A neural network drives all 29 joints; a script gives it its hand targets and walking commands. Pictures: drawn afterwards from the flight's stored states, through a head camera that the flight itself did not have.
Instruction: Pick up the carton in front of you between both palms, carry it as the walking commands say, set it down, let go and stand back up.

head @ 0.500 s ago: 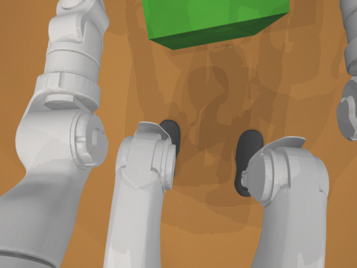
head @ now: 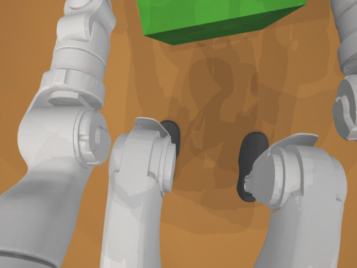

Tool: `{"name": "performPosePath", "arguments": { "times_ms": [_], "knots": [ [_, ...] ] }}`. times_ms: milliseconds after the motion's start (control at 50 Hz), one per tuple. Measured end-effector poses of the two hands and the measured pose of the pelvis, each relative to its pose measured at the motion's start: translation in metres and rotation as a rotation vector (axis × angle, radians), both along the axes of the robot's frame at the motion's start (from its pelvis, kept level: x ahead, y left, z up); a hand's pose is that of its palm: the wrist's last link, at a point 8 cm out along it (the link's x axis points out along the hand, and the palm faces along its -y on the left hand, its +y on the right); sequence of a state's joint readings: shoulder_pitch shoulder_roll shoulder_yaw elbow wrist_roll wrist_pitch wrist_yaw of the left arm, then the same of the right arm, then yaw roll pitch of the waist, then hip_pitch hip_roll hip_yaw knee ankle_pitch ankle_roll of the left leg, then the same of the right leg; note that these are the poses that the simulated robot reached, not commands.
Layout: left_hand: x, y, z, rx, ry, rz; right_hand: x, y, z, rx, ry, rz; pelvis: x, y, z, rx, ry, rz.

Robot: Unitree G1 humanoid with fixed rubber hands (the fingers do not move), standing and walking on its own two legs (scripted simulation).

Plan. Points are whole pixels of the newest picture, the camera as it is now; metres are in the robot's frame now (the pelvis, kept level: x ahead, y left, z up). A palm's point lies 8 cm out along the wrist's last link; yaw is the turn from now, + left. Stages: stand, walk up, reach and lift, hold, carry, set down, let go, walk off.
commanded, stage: reach and lift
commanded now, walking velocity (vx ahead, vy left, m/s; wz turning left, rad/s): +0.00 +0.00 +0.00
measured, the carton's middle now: out of the picture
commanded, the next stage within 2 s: none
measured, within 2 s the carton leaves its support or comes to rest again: leaves its support in 0.50 s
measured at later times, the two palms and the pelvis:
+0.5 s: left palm out of the picture +0.55 +0.18 -0.16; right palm out of the picture +0.59 -0.12 -0.17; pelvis +0.00 -0.01 -0.01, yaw -1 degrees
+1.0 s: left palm out of the picture +0.49 +0.16 +0.03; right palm out of the picture +0.52 -0.13 +0.03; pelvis -0.02 +0.01 +0.09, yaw -3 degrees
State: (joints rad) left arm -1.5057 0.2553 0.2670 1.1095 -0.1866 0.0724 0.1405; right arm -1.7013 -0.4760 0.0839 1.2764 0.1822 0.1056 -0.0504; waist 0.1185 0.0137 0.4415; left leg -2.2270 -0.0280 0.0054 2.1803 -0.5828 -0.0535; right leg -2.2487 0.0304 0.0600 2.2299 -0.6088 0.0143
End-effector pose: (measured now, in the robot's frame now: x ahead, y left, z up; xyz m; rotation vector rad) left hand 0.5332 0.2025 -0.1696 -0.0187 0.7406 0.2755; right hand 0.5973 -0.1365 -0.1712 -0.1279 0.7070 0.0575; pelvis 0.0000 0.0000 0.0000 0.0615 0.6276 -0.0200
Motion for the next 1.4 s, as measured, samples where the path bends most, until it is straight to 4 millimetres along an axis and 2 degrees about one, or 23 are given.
{"name": "performPosePath", "arguments": {
  "times_ms": [80,180,300,440,560,620,780,860,980,1100,1220,1400],
  "knots": [
    [0.0,-0.006,0.001,-0.009,-0.003,-0.011,-0.004,0.002,0.0,0.004,0.006,0.002,-0.003,0.0,0.002,-0.002,-0.003,-0.002],
    [0.004,-0.026,-0.001,-0.031,-0.012,-0.033,-0.006,0.012,-0.001,0.006,0.004,0.017,-0.007,-0.001,0.004,-0.002,-0.019,-0.007],
    [0.007,-0.024,0.0,-0.034,-0.002,-0.036,-0.002,0.013,0.002,-0.011,0.026,0.026,-0.008,-0.002,0.001,0.004,-0.033,-0.014],
    [0.011,-0.02,0.003,-0.044,0.02,-0.07,-0.004,0.013,0.0,0.026,0.037,0.022,0.0,-0.004,-0.008,0.003,-0.011,-0.016],
    [0.009,-0.022,0.019,-0.032,0.008,-0.039,-0.014,0.015,0.007,0.017,0.024,-0.02,0.005,-0.004,-0.005,0.0,0.036,-0.019],
    [0.002,-0.026,0.039,-0.011,-0.008,0.015,-0.021,0.016,0.029,0.027,0.01,-0.048,0.005,-0.002,0.002,-0.007,0.059,-0.024],
    [-0.015,-0.042,0.125,-0.049,-0.056,-0.023,-0.047,-0.001,0.13,0.047,-0.03,-0.122,-0.002,0.007,0.039,-0.019,0.117,-0.036],
    [-0.028,-0.044,0.159,-0.041,-0.033,-0.04,-0.06,-0.003,0.166,0.042,-0.01,-0.129,-0.009,0.008,0.062,-0.015,0.128,-0.044],
    [-0.041,-0.039,0.192,-0.029,-0.027,-0.044,-0.073,0.002,0.199,0.045,-0.004,-0.127,-0.016,0.007,0.09,-0.014,0.137,-0.042],
    [-0.044,-0.038,0.217,-0.032,-0.048,-0.049,-0.079,0.003,0.222,0.051,-0.024,-0.139,-0.016,0.006,0.109,-0.024,0.143,-0.033],
    [-0.045,-0.044,0.249,-0.035,-0.055,-0.067,-0.089,-0.004,0.252,0.056,-0.032,-0.162,-0.007,0.007,0.132,-0.032,0.138,-0.032],
    [-0.06,-0.051,0.311,-0.036,-0.046,-0.086,-0.111,-0.011,0.31,0.071,-0.021,-0.193,0.012,0.006,0.18,-0.032,0.089,-0.043]
  ]
}}
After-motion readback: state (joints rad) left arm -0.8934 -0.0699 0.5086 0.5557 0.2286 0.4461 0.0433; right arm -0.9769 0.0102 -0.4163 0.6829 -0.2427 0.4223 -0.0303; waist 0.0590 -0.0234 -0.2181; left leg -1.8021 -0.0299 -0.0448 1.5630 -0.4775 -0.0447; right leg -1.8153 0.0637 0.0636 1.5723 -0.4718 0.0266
